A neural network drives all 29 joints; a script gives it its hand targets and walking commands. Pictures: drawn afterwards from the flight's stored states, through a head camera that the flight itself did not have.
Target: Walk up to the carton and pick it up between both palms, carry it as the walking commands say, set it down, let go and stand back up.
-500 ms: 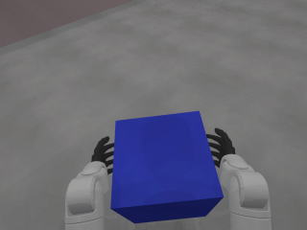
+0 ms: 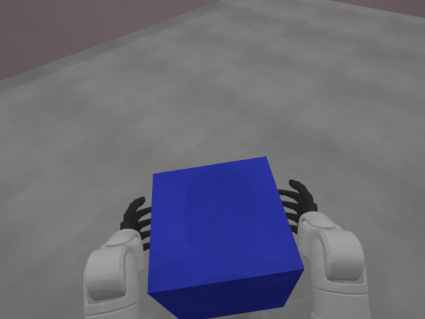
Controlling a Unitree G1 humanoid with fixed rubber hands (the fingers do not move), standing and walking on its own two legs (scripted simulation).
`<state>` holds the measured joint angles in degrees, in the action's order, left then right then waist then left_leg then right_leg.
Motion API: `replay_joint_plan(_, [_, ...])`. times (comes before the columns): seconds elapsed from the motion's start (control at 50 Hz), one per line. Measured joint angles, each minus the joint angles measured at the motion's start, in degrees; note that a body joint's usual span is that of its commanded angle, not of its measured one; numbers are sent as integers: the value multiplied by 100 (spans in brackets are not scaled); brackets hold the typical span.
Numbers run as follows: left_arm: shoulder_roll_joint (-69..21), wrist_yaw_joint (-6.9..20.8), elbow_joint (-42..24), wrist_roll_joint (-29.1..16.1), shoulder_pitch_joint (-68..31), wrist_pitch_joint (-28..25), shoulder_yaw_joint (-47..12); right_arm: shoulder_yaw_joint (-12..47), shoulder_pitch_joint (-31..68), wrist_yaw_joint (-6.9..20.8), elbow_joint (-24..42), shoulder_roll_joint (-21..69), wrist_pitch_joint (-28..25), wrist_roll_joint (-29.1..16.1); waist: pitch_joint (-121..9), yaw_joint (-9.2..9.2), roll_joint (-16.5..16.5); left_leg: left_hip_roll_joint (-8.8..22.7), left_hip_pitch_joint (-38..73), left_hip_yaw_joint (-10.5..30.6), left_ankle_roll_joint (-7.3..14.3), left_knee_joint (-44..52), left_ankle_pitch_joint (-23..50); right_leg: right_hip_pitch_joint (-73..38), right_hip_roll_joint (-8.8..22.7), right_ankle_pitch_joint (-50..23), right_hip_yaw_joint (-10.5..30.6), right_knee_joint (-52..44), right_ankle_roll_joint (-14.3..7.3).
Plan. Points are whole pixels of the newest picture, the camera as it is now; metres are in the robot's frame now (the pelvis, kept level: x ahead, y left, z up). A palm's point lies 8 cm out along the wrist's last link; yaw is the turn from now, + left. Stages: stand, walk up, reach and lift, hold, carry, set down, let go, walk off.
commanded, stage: carry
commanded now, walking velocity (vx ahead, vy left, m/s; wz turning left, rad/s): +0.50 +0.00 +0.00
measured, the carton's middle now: (222, 244) +0.28 -0.01 +0.00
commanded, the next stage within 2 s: none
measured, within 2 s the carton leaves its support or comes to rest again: neither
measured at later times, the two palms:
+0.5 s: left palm (171, 108) +0.62 +0.08 +0.09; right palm (281, 90) +0.66 -0.22 +0.09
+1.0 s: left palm (181, 43) +1.02 +0.06 +0.09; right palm (262, 35) +1.02 -0.24 +0.10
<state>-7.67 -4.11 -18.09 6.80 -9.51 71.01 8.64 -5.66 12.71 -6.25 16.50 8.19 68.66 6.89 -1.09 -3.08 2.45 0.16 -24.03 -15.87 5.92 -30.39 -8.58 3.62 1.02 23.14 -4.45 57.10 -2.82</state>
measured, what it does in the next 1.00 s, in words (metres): walks ahead: right foot, then left foot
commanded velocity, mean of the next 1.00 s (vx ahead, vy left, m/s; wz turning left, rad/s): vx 0.50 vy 0.00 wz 0.00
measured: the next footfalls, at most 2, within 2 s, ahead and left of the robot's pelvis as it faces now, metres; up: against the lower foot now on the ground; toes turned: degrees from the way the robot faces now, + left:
right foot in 0.34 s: +0.42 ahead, -0.17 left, +0.00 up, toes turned -12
left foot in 0.78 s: +0.78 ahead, +0.02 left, +0.00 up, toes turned +12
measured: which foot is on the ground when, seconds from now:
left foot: down 0.00-0.34, up 0.36-0.76, down 0.78-1.00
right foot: up 0.00-0.32, down 0.34-0.84, up 0.86-1.00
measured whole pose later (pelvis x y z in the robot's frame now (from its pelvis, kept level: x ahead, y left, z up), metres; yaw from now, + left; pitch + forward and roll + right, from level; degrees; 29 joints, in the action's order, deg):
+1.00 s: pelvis +0.74 -0.08 +0.03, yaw -1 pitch +4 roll -1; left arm -7.8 -3.8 -19.4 7.3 -10.1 70.1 7.5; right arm -6.5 12.4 -6.1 19.1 8.2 67.9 6.4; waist 0.5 -2.3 -0.1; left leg 3.1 -13.1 -12.6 2.0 -20.1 -10.8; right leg 26.6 4.0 18.4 -3.3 59.2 -1.5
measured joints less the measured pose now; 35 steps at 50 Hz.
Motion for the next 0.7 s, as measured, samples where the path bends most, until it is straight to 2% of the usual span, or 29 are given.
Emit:
replay_joint_plan(0.04, [-11,5,14,16,-72,-42,-16,-72,35,-3,48,11,-24,-17,126,-30,-125,45,354,77,-163,315,-39,914,-94,-134,176,1190,-55])
replay_joint_plan(0.08, [-15,9,-31,28,-88,-77,-62,-92,-6,-5,150,5,-58,-46,163,-37,-196,71,727,141,-214,692,-75,1616,-1,-371,197,1248,-61])
replay_joint_plan(0.12, [-14,14,-40,43,-91,-94,-99,-102,-41,-6,199,-2,-76,-63,122,-17,-236,115,1075,212,-282,1001,-146,2107,165,-504,160,620,-4])
replay_joint_plan(0.2, [-4,30,-93,66,-8,-85,-144,-80,-59,-4,231,-6,-29,-66,-77,113,-279,230,1704,334,-503,1425,-402,2578,466,-773,-48,-1340,218])
replay_joint_plan(0.24, [3,32,-188,61,55,-59,-137,-44,-27,-2,253,-1,21,-58,-143,196,-312,304,2018,369,-646,1522,-606,2625,531,-1191,-238,-2166,292])
replay_joint_plan(0.3, [9,29,-310,39,96,2,-118,1,3,0,316,4,96,-41,-232,290,-383,442,2470,446,-892,1456,-1054,2489,521,-1769,-609,-2892,303])
replay_joint_plan(0.34, [2,20,-303,11,26,31,-115,-27,19,3,389,3,143,-21,-293,361,-448,611,2620,523,-1043,982,-1556,2211,426,-1914,-896,-3137,217])
replay_joint_plan(0.36, [-6,10,-188,0,-24,-15,-140,-99,34,9,371,-1,144,-15,-302,424,-620,849,2501,560,-1042,424,-1808,2183,308,-1825,-1015,-2888,66])
replay_joint_plan(0.38, [-15,6,-54,6,-89,-35,-149,-171,27,13,324,9,135,-9,-298,496,-667,956,2183,688,-995,-421,-1691,2171,254,-1579,-1071,-2662,-51])
replay_joint_plan(0.42, [-25,7,142,16,-155,-35,-141,-216,5,17,222,3,132,13,-210,581,-496,722,1295,1060,-911,-2314,-1760,2000,260,-1226,-1031,-2658,-158])
replay_joint_plan(0.44, [-26,8,177,12,-156,-35,-138,-215,-2,19,205,0,141,24,-128,560,-409,595,859,1156,-837,-3043,-1722,1825,267,-1216,-1023,-2826,-109])
replay_joint_plan(0.48, [-21,2,127,-16,-98,-61,-149,-185,-7,20,245,-4,150,33,13,506,-317,451,166,1194,-696,-3622,-1438,1432,234,-1188,-1033,-3229,-117])
replay_joint_plan(0.54, [-10,-11,-123,-38,-31,-86,-161,-123,-17,22,392,-3,92,-6,127,448,-291,448,-493,1123,-597,-3101,-979,868,138,-1110,-1002,-3741,-104])
replay_joint_plan(0.62, [-9,-8,-339,-44,-19,-73,-156,-31,-103,24,555,-16,-5,-32,79,353,-279,532,-927,990,-645,-1747,-357,115,24,-833,-940,-4206,-42])
replay_joint_plan(0.7, [-8,2,-381,-35,-22,-22,-194,-18,-164,22,660,-26,41,-25,-77,244,-243,495,-918,610,-622,-353,265,-669,-31,-395,-922,-4512,103])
